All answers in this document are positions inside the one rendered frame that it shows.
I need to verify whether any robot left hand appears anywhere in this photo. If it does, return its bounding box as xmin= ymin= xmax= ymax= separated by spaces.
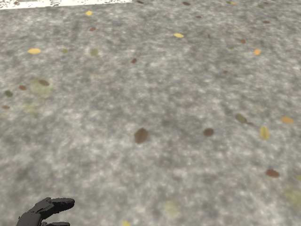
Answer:
xmin=16 ymin=197 xmax=75 ymax=226

